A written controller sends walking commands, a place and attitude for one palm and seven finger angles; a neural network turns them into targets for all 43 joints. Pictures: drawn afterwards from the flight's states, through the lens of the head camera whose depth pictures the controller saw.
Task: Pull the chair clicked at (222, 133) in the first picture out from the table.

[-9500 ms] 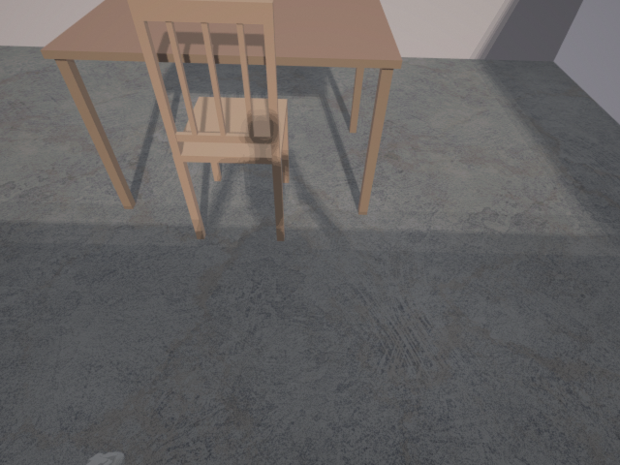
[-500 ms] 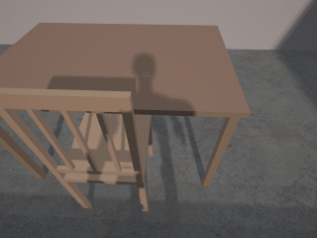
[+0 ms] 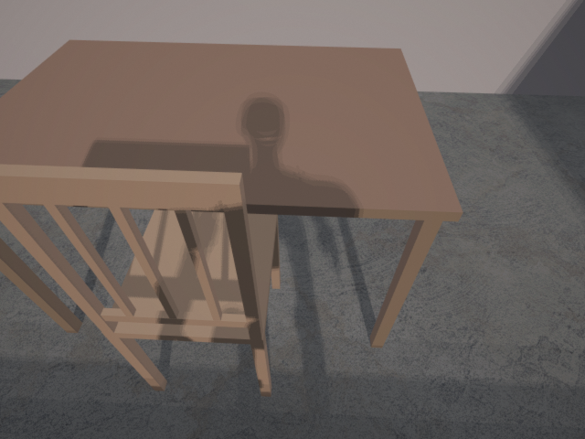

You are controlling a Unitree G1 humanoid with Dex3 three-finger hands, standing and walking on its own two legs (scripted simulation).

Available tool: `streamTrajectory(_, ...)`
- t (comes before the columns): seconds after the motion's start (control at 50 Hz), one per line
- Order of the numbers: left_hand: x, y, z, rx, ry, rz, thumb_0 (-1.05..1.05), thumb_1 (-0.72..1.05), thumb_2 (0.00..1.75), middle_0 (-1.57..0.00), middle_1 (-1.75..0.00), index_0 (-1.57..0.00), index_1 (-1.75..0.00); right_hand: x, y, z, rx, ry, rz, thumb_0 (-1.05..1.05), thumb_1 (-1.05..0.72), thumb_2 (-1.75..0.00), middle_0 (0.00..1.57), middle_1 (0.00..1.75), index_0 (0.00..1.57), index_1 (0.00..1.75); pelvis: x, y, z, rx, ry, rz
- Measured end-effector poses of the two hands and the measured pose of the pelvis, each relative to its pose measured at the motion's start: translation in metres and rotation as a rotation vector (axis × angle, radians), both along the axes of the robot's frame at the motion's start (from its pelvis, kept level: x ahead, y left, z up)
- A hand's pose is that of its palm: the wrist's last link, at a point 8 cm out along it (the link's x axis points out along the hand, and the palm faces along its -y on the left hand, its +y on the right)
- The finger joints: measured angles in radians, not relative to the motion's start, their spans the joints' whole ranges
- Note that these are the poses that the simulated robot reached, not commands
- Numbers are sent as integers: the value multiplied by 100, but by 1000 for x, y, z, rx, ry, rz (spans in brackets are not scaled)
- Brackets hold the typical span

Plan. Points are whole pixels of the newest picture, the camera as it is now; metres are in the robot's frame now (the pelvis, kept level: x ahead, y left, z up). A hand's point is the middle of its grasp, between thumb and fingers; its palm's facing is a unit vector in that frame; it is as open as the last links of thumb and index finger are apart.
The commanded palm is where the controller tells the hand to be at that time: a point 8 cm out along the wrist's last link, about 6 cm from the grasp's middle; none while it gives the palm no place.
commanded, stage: look again from close up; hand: left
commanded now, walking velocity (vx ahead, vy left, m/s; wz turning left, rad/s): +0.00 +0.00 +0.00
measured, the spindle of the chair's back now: (150, 269) +0.41 +0.29 -0.07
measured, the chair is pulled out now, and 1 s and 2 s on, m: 0.00 0.00 0.00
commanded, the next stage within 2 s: raise the hand toward the chair's back in 1.04 s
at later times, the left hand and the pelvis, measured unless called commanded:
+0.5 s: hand out of the picture +0.07 +0.24 -0.16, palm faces -0.03 -0.95 -0.31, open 7.4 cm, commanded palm none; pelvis +0.00 +0.01 +0.00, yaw +0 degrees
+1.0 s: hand out of the picture +0.08 +0.24 -0.16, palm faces -0.03 -0.94 -0.33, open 7.4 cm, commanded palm none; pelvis +0.01 +0.01 +0.00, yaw +0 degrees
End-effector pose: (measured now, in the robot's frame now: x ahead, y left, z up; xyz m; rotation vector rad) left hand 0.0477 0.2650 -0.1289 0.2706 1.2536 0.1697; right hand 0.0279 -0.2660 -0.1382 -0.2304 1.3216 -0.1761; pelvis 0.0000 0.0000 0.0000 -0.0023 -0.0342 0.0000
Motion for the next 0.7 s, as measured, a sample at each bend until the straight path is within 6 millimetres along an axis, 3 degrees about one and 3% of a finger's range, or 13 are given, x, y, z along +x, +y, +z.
streamTrajectory(0.7,18,22,5,27,-15,-11,0,91,90,-20,-30,-20,-30,23,-6,9,-40,-38,20,0,-90,-89,20,30,20,30,5,8,1,-2,0,-1)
